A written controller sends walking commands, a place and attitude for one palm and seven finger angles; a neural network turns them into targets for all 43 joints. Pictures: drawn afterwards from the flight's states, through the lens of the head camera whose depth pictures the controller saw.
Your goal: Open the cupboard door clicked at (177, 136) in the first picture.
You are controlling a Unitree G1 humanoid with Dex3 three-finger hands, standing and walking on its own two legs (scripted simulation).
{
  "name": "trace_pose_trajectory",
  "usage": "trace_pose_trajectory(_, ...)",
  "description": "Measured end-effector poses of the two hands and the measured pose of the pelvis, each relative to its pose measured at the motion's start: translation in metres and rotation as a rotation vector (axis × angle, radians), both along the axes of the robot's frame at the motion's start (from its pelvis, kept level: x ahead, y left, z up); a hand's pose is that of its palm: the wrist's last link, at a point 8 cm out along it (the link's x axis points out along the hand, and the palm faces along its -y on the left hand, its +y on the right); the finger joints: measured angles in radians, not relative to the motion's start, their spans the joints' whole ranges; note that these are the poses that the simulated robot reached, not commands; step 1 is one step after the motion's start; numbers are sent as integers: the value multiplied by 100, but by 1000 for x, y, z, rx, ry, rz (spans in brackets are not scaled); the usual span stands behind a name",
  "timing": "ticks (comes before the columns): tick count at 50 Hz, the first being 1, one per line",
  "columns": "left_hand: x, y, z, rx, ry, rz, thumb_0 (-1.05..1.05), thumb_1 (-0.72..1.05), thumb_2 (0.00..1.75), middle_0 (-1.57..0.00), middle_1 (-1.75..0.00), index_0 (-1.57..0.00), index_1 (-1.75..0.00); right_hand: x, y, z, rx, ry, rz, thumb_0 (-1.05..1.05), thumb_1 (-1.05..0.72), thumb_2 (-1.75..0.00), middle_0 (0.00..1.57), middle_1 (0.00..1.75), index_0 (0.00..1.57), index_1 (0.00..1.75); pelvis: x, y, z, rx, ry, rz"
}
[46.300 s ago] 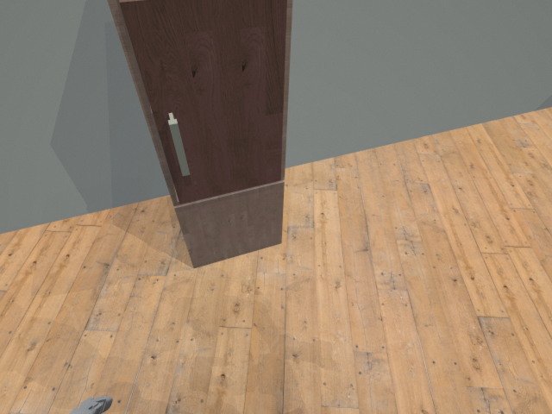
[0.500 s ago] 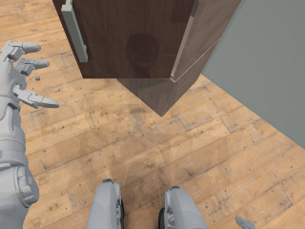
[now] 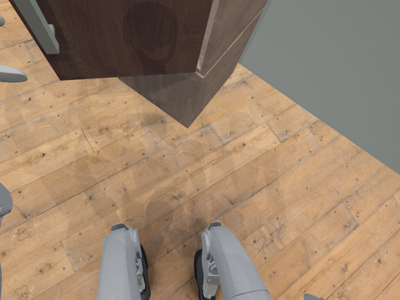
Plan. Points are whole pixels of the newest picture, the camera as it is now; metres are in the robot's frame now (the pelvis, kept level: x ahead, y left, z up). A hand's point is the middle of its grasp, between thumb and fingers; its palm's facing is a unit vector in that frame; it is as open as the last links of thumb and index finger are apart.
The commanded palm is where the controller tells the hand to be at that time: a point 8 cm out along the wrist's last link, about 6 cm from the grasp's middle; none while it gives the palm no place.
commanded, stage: move the hooked fingers beside the handle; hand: left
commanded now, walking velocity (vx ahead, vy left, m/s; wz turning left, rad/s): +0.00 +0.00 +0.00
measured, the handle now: (30, 1) +0.61 +0.24 +0.07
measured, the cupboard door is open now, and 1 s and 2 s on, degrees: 46 46 46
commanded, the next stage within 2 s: slide the fingers in behind the handle in 1.34 s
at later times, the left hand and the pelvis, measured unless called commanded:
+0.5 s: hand out of the picture +0.55 +0.30 +0.08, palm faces +0.12 -0.99 -0.04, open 14.0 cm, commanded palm +0.54 +0.31 +0.06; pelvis +0.01 +0.01 +0.01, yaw +0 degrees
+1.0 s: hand out of the picture +0.54 +0.29 +0.07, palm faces +0.10 -0.99 -0.03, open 14.0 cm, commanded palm +0.54 +0.31 +0.06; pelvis +0.00 +0.01 +0.01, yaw +0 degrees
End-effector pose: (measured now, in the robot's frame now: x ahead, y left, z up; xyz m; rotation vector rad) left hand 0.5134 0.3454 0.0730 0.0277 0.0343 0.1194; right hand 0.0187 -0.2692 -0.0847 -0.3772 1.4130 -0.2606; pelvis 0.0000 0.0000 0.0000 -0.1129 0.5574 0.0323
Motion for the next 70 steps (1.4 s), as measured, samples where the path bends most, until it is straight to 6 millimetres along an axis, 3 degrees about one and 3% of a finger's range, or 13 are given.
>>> trace_pose_trajectory(9,22,-2,-5,8,-19,-13,-1,-49,30,-30,-120,-30,-120,-12,5,-3,-4,55,-26,0,-91,-90,20,30,20,30,2,3,-6,-13,32,-8)
trace_pose_trajectory(15,13,2,-16,5,35,-1,-1,-49,30,-30,-120,-30,-120,-13,15,-1,30,75,-33,0,-91,-90,20,30,20,30,5,6,0,-9,28,-14)
trace_pose_trajectory(25,11,10,10,11,-10,2,-1,-49,30,-30,-120,-30,-120,2,16,10,27,44,-10,0,-91,-90,20,30,21,30,10,7,10,-15,8,5)
trace_pose_trajectory(34,9,-1,-11,-21,17,-16,-1,-49,30,-30,-120,-30,-120,14,9,13,-9,-9,11,0,-91,-90,20,30,20,30,8,10,7,-16,8,-1)
trace_pose_trajectory(42,5,5,-3,22,-38,17,-1,-49,30,-30,-120,-30,-120,5,13,5,16,29,1,0,-91,-90,20,30,20,30,4,10,4,-16,4,1)
trace_pose_trajectory(49,3,-2,1,0,6,-14,-1,-50,30,-30,-120,-30,-120,-2,19,4,41,43,-4,0,-91,-90,20,30,20,30,3,8,8,-11,-2,6)
trace_pose_trajectory(58,11,-8,1,7,-18,4,-1,-50,30,-30,-120,-30,-120,-7,10,4,14,17,-13,0,-91,-90,20,30,20,30,1,5,2,-12,4,-2)
trace_pose_trajectory(70,0,8,-6,8,-22,23,-1,-49,30,-30,-120,-30,-120,-10,7,-2,17,53,-21,0,-91,-90,20,30,20,30,1,2,-1,-10,12,-9)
